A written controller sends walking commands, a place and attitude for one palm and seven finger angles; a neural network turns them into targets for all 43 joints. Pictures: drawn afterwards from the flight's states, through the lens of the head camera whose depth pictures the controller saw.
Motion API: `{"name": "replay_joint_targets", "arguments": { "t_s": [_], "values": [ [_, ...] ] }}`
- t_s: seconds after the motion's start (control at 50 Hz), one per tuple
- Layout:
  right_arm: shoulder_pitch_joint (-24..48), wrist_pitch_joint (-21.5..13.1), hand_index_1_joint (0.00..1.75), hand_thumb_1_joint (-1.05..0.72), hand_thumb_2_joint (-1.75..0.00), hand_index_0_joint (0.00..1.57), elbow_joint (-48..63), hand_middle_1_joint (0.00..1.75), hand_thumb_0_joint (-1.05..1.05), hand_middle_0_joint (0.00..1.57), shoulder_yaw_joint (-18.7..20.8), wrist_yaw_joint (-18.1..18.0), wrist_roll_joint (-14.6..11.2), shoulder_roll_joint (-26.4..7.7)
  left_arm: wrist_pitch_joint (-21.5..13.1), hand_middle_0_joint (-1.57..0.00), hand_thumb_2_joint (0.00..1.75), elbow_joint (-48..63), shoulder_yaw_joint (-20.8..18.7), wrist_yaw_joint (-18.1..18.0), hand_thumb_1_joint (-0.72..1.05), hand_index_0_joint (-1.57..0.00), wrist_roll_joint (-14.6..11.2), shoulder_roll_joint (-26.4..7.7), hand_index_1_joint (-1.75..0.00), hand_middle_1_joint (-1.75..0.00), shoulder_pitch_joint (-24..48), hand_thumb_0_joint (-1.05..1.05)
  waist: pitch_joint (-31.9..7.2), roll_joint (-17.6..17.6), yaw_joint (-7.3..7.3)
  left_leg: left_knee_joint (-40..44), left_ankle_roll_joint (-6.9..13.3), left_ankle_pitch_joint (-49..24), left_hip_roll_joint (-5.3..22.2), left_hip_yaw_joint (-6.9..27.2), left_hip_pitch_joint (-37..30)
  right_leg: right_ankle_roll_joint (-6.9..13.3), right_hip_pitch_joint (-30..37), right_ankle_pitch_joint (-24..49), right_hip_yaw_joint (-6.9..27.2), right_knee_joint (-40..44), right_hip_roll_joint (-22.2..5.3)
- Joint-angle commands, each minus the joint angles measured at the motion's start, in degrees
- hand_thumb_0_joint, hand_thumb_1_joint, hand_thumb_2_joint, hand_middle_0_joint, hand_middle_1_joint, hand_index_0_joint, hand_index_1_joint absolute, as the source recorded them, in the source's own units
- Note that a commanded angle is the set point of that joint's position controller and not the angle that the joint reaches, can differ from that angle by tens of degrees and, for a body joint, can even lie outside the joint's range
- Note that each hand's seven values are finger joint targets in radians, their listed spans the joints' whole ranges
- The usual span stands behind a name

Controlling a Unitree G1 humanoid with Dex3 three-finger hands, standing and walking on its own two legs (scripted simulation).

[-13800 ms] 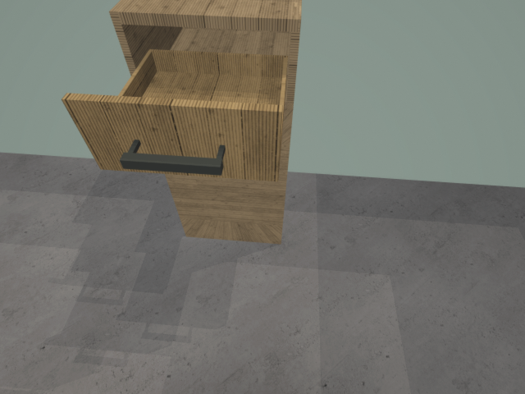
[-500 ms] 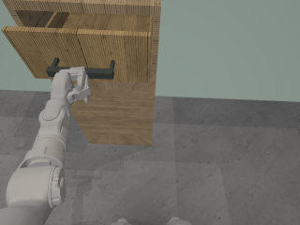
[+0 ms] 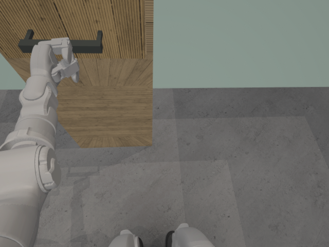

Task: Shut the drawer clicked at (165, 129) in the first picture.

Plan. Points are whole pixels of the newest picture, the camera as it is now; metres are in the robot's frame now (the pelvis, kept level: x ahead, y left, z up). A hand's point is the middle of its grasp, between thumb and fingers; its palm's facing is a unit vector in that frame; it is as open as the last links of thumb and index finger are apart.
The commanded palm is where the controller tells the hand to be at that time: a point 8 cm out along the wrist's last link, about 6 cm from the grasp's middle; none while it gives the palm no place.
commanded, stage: push the drawer shut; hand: left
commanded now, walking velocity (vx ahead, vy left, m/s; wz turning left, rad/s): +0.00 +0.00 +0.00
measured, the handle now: (63, 40) +0.60 +0.19 +0.11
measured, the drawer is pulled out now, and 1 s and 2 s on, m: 0.02 0.00 0.00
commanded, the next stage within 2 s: pull the fist back off the drawer in 0.50 s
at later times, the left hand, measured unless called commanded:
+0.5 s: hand (73, 56) +0.55 +0.17 +0.10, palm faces -0.01 -1.00 -0.03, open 2.7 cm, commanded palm +0.58 +0.19 +0.11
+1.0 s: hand (73, 56) +0.55 +0.17 +0.10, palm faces -0.02 -1.00 -0.02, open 2.9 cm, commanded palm +0.53 +0.20 +0.11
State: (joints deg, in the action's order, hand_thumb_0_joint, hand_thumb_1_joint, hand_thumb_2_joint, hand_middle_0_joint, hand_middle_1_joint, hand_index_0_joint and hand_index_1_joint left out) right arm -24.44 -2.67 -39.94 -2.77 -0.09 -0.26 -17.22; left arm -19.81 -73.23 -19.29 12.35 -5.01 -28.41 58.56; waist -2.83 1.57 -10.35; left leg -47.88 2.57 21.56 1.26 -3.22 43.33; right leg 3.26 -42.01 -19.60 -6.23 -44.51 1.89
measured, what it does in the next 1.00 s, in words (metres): stands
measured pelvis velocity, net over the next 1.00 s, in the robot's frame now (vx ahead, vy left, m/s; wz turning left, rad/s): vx -0.01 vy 0.01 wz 0.00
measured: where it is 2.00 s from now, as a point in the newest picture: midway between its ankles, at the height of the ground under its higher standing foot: outside the picture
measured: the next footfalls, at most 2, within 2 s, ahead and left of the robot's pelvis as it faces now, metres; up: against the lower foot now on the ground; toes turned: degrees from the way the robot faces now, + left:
none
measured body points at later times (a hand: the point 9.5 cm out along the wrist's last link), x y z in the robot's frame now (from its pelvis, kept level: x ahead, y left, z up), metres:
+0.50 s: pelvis +0.00 +0.01 -0.01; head +0.14 +0.02 +0.42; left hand +0.54 +0.22 +0.11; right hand -0.04 -0.26 -0.11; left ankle +0.01 +0.09 -0.70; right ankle +0.01 -0.09 -0.70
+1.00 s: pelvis -0.01 +0.01 -0.01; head +0.13 +0.03 +0.42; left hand +0.54 +0.22 +0.11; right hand -0.06 -0.25 -0.11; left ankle +0.01 +0.09 -0.70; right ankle +0.01 -0.09 -0.70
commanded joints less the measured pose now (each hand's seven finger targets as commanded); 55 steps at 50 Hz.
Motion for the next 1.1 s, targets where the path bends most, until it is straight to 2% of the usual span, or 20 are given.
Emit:
{"name": "replay_joint_targets", "arguments": {
  "t_s": [0.0,0.08,0.12,0.16,0.2,0.24,0.3,0.42,0.46,0.52,0.58,0.62,0.64,0.74,0.8,0.86,0.88,0.92,0.96,1.08],
  "values": [
    [-10.53,-0.59,0.30,-0.90,-0.90,0.20,2.55,0.30,0.00,0.20,3.55,-0.75,0.25,-9.75,-2.61,-1.40,0.90,11.90,-2.00,-0.61,0.90,-1.40,-0.24,-14.20,-1.60,-1.60,33.70,0.00,-25.50,3.90,-3.81,3.98,0.42,-12.05,-0.35,5.81,-15.37,-2.43,7.50,10.43,7.23,6.19,0.16],
    [-12.02,-0.17,0.30,-0.90,-0.90,0.20,2.21,0.30,0.00,0.20,3.39,-0.62,0.63,-9.82,-1.83,-1.40,0.90,10.50,-1.51,-0.75,0.90,-1.40,0.44,-14.50,-1.60,-1.60,36.28,0.00,-24.82,4.04,-5.22,3.29,0.58,-13.55,-0.22,6.01,-14.32,-2.46,6.53,11.68,7.03,5.89,0.33],
    [-12.88,0.21,0.30,-0.90,-0.90,0.20,2.43,0.30,0.00,0.20,3.63,-0.47,0.99,-10.23,-2.01,-1.40,0.90,11.27,-3.79,-1.14,0.90,-1.40,0.78,-17.21,-1.60,-1.60,35.67,0.00,-28.20,5.67,-4.28,2.79,0.37,-15.84,-0.08,6.25,-16.09,-2.37,6.64,12.99,6.73,5.23,0.34],
    [-13.15,0.50,0.30,-0.90,-0.90,0.20,2.21,0.30,0.00,0.20,3.58,-0.12,1.18,-9.92,-1.82,-1.40,0.90,10.81,-1.95,-1.13,0.90,-1.40,1.12,-14.88,-1.60,-1.60,37.18,0.00,-27.55,7.30,-4.93,2.52,0.22,-16.62,0.10,6.47,-17.48,-2.32,4.57,12.88,6.33,5.20,0.55],
    [-13.71,0.92,0.30,-0.90,-0.90,0.20,1.63,0.30,0.00,0.20,3.72,-0.12,1.20,-10.11,-1.56,-1.40,0.90,10.08,-1.65,-1.56,0.90,-1.40,1.15,-14.53,-1.60,-1.60,38.85,0.00,-26.01,4.84,-6.08,2.32,0.49,-15.54,0.20,6.71,-16.27,-2.61,3.47,11.81,6.28,5.70,0.72],
    [-13.68,0.87,0.30,-0.90,-0.90,0.20,1.02,0.30,0.00,0.20,3.70,-0.19,1.15,-10.13,-1.33,-1.40,0.90,10.77,-0.02,-1.99,0.90,-1.40,1.37,-13.54,-1.60,-1.60,41.97,0.00,-24.72,7.36,-7.29,2.44,0.40,-13.69,0.44,7.03,-16.87,-2.61,0.88,9.37,6.15,6.07,0.53],
    [-14.32,0.57,0.30,-0.90,-0.90,0.20,0.30,0.30,0.00,0.20,3.79,-0.16,1.47,-10.30,-1.62,-1.40,0.90,12.13,0.93,-2.79,0.90,-1.40,1.56,-12.23,-1.60,-1.60,44.47,0.00,-27.24,8.98,-7.77,2.24,0.22,-15.04,0.75,8.25,-20.43,-2.41,-1.48,8.68,5.55,5.74,0.63],
    [-14.50,-0.52,0.30,-0.90,-0.90,0.20,-1.06,0.30,0.00,0.20,3.49,-0.12,1.69,-10.52,-1.61,-1.40,0.90,11.03,3.47,-3.94,0.90,-1.40,1.51,-9.28,-1.60,-1.60,47.32,0.00,-26.20,9.96,-8.97,2.39,0.00,-12.75,1.11,9.47,-21.63,-2.30,-4.73,6.00,4.94,5.67,0.68],
    [-14.39,-0.89,0.30,-0.90,-0.90,0.20,-1.17,0.30,0.00,0.20,3.26,-0.26,1.51,-10.97,-1.19,-1.40,0.90,9.52,3.07,-4.22,0.90,-1.40,1.51,-10.44,-1.60,-1.60,47.24,0.00,-24.26,8.79,-9.28,2.92,0.05,-9.30,1.22,9.63,-19.51,-2.33,-5.33,3.72,4.87,5.81,0.65],
    [-14.55,-1.48,0.30,-0.90,-0.90,0.20,-1.31,0.30,0.00,0.20,3.12,-0.57,1.53,-11.24,-1.44,-1.40,0.90,10.46,2.56,-4.50,0.90,-1.40,1.36,-11.44,-1.60,-1.60,48.57,0.00,-25.62,9.29,-9.24,3.07,-0.02,-9.32,1.35,9.89,-20.01,-2.32,-5.08,3.68,4.77,5.53,0.56],
    [-14.35,-2.29,0.30,-0.90,-0.90,0.20,-1.56,0.30,0.00,0.20,2.96,-0.75,1.41,-11.39,-1.22,-1.40,0.90,10.15,3.78,-4.76,0.90,-1.40,0.62,-9.49,-1.60,-1.60,48.63,0.00,-24.23,9.17,-10.07,3.72,0.16,-7.28,1.44,9.68,-19.69,-2.50,-5.78,2.64,4.90,6.21,0.46],
    [-14.87,-2.43,0.30,-0.90,-0.90,0.20,-1.17,0.30,0.00,0.20,2.88,-0.87,1.55,-11.74,-1.44,-1.40,0.90,10.32,0.63,-4.97,0.90,-1.40,0.97,-14.05,-1.60,-1.60,48.74,0.00,-26.72,8.26,-9.33,3.36,0.17,-8.10,1.23,9.52,-18.81,-2.53,-3.47,3.15,4.99,5.81,0.53],
    [-14.56,-2.49,0.30,-0.90,-0.90,0.20,-0.89,0.30,0.00,0.20,2.74,-0.71,1.45,-11.38,-1.33,-1.40,0.90,9.48,2.51,-4.57,0.90,-1.40,1.20,-11.83,-1.60,-1.60,48.19,0.00,-26.33,8.70,-9.15,3.39,0.06,-7.64,1.03,9.46,-18.61,-2.44,-3.77,2.80,4.96,5.69,0.51],
    [-14.59,-2.01,0.30,-0.90,-0.90,0.20,-0.16,0.30,0.00,0.20,2.76,-0.41,1.67,-11.64,-1.38,-1.40,0.90,8.03,0.36,-4.27,0.90,-1.40,1.38,-13.93,-1.60,-1.60,46.57,0.00,-24.28,7.36,-8.53,3.34,0.02,-6.64,0.97,9.51,-16.68,-2.26,-3.50,2.31,4.87,5.65,0.49],
    [-14.76,-1.46,0.30,-0.90,-0.90,0.20,0.49,0.30,0.00,0.20,2.93,0.03,1.94,-11.41,-1.79,-1.40,0.90,8.95,0.52,-4.17,0.90,-1.40,1.70,-13.00,-1.60,-1.60,46.25,0.00,-25.96,8.58,-8.06,3.02,-0.12,-7.99,0.87,9.98,-18.39,-2.03,-3.99,2.98,4.70,5.05,0.60],
    [-14.69,-0.72,0.30,-0.90,-0.90,0.20,0.89,0.30,0.00,0.20,3.17,0.19,1.98,-11.55,-1.44,-1.40,0.90,7.86,-0.14,-4.16,0.90,-1.40,2.01,-13.42,-1.60,-1.60,44.12,0.00,-24.47,7.02,-7.72,3.12,-0.13,-7.00,0.95,10.20,-17.15,-2.01,-4.38,2.44,4.63,5.05,0.49],
    [-14.67,-0.50,0.30,-0.90,-0.90,0.20,1.00,0.30,0.00,0.20,3.22,0.35,1.99,-11.31,-1.66,-1.40,0.90,8.72,0.64,-4.04,0.90,-1.40,1.86,-12.08,-1.60,-1.60,43.90,0.00,-24.89,8.92,-7.69,3.10,-0.19,-8.47,0.91,10.16,-18.91,-1.86,-4.91,3.30,4.55,4.93,0.53],
    [-14.66,-0.05,0.30,-0.90,-0.90,0.20,1.80,0.30,0.00,0.20,3.44,0.63,2.07,-11.39,-1.84,-1.40,0.90,9.97,-1.91,-3.86,0.90,-1.40,1.69,-14.33,-1.60,-1.60,40.52,0.00,-28.30,8.30,-5.79,2.96,-0.31,-10.35,0.80,9.79,-19.67,-1.78,-2.34,4.43,4.63,4.75,0.68],
    [-13.83,0.41,0.30,-0.90,-0.90,0.20,2.36,0.30,0.00,0.20,3.48,0.81,1.79,-10.82,-1.84,-1.40,0.90,10.68,-0.28,-3.25,0.90,-1.40,1.43,-11.81,-1.60,-1.60,38.45,0.00,-27.10,8.64,-5.36,3.24,-0.39,-10.56,0.83,9.37,-19.82,-1.74,-1.97,4.80,4.59,4.94,0.69],
    [-12.93,1.84,0.30,-0.90,-0.90,0.20,4.03,0.30,0.00,0.20,3.83,0.91,1.32,-10.56,-2.00,-1.40,0.90,13.30,-3.52,-2.77,0.90,-1.40,0.56,-13.76,-1.60,-1.60,29.14,0.00,-28.04,6.09,-2.44,3.76,-0.22,-15.09,0.64,7.95,-20.19,-1.60,3.14,9.25,4.65,4.79,0.94]
  ]
}}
